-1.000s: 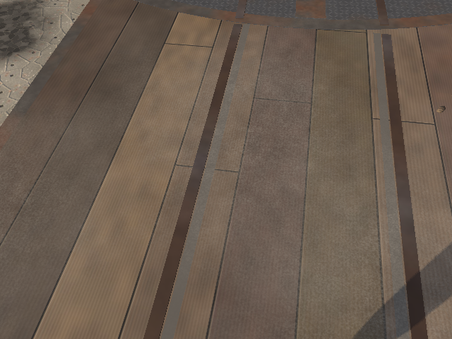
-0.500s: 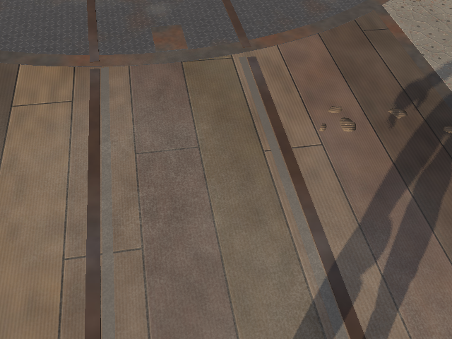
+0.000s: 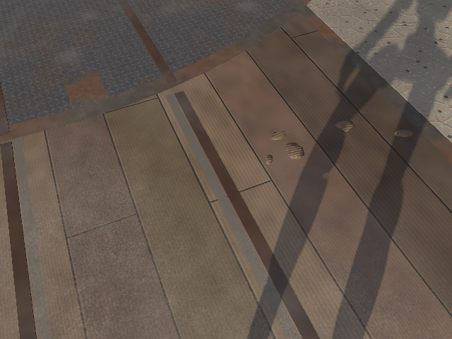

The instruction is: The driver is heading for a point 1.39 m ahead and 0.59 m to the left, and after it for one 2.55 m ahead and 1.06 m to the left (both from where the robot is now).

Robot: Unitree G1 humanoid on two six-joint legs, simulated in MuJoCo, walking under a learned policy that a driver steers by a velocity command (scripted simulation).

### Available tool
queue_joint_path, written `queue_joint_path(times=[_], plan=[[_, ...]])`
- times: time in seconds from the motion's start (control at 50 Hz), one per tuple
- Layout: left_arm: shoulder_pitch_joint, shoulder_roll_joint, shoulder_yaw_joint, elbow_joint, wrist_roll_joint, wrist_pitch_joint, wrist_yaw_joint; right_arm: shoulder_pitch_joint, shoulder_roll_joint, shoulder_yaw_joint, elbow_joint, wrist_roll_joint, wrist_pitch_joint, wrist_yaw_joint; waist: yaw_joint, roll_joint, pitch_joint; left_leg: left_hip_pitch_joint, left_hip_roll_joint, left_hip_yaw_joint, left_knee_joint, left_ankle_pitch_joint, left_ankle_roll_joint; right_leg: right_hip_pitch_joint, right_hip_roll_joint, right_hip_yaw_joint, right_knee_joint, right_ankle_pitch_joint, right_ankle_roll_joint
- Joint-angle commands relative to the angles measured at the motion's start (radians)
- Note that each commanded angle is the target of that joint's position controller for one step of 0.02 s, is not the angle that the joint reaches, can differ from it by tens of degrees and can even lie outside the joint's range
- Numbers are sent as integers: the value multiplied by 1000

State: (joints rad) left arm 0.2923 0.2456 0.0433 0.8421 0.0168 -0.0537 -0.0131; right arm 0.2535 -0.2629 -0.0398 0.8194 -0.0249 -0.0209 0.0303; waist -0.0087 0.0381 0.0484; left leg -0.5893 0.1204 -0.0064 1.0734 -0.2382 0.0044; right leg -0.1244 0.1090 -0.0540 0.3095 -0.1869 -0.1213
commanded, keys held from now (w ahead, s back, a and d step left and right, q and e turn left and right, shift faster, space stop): w+q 1.00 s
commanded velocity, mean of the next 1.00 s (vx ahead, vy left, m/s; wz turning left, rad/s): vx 0.50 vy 0.00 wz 0.47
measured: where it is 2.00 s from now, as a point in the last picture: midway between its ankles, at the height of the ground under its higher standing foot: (114, 212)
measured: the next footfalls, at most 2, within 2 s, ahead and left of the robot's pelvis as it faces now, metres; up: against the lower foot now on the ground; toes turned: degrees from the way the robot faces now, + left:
left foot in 0.32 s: +0.32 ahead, +0.12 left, +0.00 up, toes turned +13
right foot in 0.82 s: +0.67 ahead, +0.05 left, +0.00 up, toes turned +29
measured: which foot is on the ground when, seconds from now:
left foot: up 0.00-0.30, down 0.32-0.84, up 0.86-1.00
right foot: down 0.00-0.34, up 0.36-0.80, down 0.82-1.00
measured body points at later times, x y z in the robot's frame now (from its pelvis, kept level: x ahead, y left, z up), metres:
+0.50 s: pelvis +0.28 +0.07 -0.01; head +0.30 +0.08 +0.44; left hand +0.32 +0.34 -0.13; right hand +0.41 -0.19 -0.13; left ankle +0.28 +0.11 -0.74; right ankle +0.29 -0.09 -0.66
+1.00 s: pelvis +0.56 +0.10 +0.00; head +0.59 +0.10 +0.45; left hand +0.51 +0.39 -0.11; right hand +0.78 -0.10 -0.13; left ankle +0.46 +0.17 -0.66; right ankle +0.63 +0.03 -0.74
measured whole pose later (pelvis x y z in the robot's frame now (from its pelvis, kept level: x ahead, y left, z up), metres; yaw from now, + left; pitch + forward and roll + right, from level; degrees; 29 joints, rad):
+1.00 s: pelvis +0.56 +0.10 +0.00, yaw +33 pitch +1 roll -1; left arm 0.23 0.26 0.03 0.76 0.03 -0.07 0.01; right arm 0.28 -0.32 -0.07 0.79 -0.03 -0.01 0.03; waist -0.01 0.05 0.03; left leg -0.47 -0.02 -0.04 1.13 -0.33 0.06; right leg -0.25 0.01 -0.08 0.42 -0.19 -0.03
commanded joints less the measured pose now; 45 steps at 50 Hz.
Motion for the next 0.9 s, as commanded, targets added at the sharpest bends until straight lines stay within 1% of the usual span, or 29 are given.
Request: queue_joint_path(times=[0.02,0.08,0.14,0.2,0.26,0.28,0.3,0.32,0.34,0.36,0.38,0.4,0.42,0.44,0.46,0.48,0.52,0.58,0.62,0.68,0.72,0.76,0.78,0.8,0.82,0.84,0.86,0.88,0.9], plan=[[46,128,29,-23,0,-31,4,11,-71,-23,-26,7,8,6,15,-79,10,-78,-14,-38,-50,114,6,32,-281,125,-185,331,-55],[56,115,21,-6,-1,-39,10,-56,-62,-23,-39,7,1,7,27,-86,31,-115,-48,-46,-172,213,13,82,-278,56,-197,355,-25],[75,105,12,16,0,-45,21,-134,-43,-11,-60,-1,-5,15,48,-87,51,-102,-63,16,-302,270,23,130,-285,-4,-201,433,-10],[129,106,7,55,3,-41,36,-209,-25,2,-94,-6,-9,24,70,-82,68,-88,-84,87,-418,240,53,221,-307,-48,-159,588,2],[118,149,11,71,9,-34,51,-146,-44,-5,-90,-5,-8,18,25,-127,2,46,-166,158,-462,101,115,295,-325,-93,23,1036,29],[106,166,15,71,13,-27,56,-73,-60,-12,-71,-7,-8,13,-10,-143,-40,120,-198,169,-466,45,141,302,-332,-104,139,1150,32],[92,181,19,66,18,-19,57,39,-87,-25,-41,-11,-13,9,-59,-145,-100,244,-219,154,-498,14,170,268,-337,-111,308,1137,30],[58,191,20,48,12,-16,54,190,-126,-46,1,-23,-21,1,-143,-108,-175,469,-195,81,-585,40,216,129,-315,-130,550,940,36],[67,129,3,-3,-2,-27,43,282,-243,-83,11,-27,-15,-17,-156,59,-277,738,58,-269,-602,15,325,-170,-207,-155,924,391,66],[65,108,5,-46,-4,-36,25,214,-279,-92,-3,3,-6,-14,-83,182,-336,902,227,-761,-732,140,464,-511,-7,11,1183,-336,94],[-9,129,3,-58,14,-45,18,168,-247,-90,0,30,-2,-14,-89,19,-229,824,197,-628,-758,105,432,-603,-102,137,1169,-244,80],[-38,126,-1,-74,2,-57,12,117,-192,-76,-7,27,0,-18,-61,-31,-117,678,173,-518,-792,123,392,-597,-144,124,1090,-166,84],[-33,124,1,-68,3,-57,13,75,-142,-62,-8,21,0,-20,-15,-89,-35,549,122,-432,-823,189,341,-551,-177,112,990,-142,91],[-29,119,-1,-72,19,-39,13,50,-120,-53,-8,25,-6,-25,16,-86,-5,463,73,-365,-838,260,314,-500,-195,110,926,-140,111],[-3,106,-5,-67,32,-17,9,37,-115,-49,-12,26,-14,-26,35,-63,-16,416,38,-313,-851,296,300,-449,-204,104,881,-132,129],[2,97,-7,-71,36,-1,7,47,-126,-51,-10,26,-24,-24,40,-44,-25,392,18,-288,-854,351,301,-432,-202,88,849,-128,143],[-33,88,-10,-93,35,15,2,68,-158,-59,-4,26,-36,-22,39,-23,-26,367,-15,-252,-867,385,294,-442,-203,63,759,-77,167],[-168,86,-14,-143,30,17,-1,116,-165,-64,1,28,-34,-22,-7,5,-2,388,-46,-250,-873,364,257,-495,-202,47,583,50,190],[-238,83,-18,-166,24,14,-4,153,-168,-67,4,27,-29,-23,-42,23,-10,437,-56,-258,-850,374,233,-504,-187,48,482,125,191],[-321,88,-23,-197,16,5,-7,199,-176,-70,6,19,-25,-29,-81,30,-20,522,-41,-294,-803,434,223,-511,-157,51,377,162,181],[-348,100,-23,-215,12,-4,-7,203,-186,-73,0,11,-23,-35,-85,35,-22,559,-20,-329,-762,472,213,-484,-139,63,316,140,166],[-285,129,-15,-206,9,-13,-4,154,-202,-77,-20,6,-25,-42,-39,46,-32,542,-3,-365,-714,491,181,-358,-122,83,240,85,140],[-206,151,-7,-183,8,-17,2,120,-213,-79,-32,4,-29,-41,0,49,-56,509,-11,-371,-656,552,161,-238,-100,78,215,40,124],[-81,173,5,-147,11,-27,12,97,-214,-78,-36,10,-34,-35,65,14,-113,474,-55,-346,-517,588,138,-70,-88,69,155,44,102],[58,231,22,-129,29,-39,28,101,-168,-64,-49,22,-44,-24,124,-75,-225,380,-125,-281,-280,457,110,149,-225,200,111,-66,58],[136,314,41,-138,51,-33,41,156,-67,-40,-87,48,-48,-24,117,-252,-337,120,-254,-150,3,-85,78,386,-496,571,36,-237,-12],[83,321,51,-132,32,-15,37,218,-116,-42,-94,24,-39,-25,48,-345,-355,-29,-246,-113,138,-319,82,364,-569,864,-43,-308,-89],[8,209,30,-153,24,-7,32,182,-156,-48,-61,5,-23,-29,34,-162,-207,-65,-166,-118,191,-229,84,237,-530,730,-42,-390,-78],[-37,142,14,-154,17,-8,28,118,-148,-46,-63,0,-19,-17,37,-77,-105,-49,-136,-101,154,-152,75,114,-468,562,-61,-306,-56]])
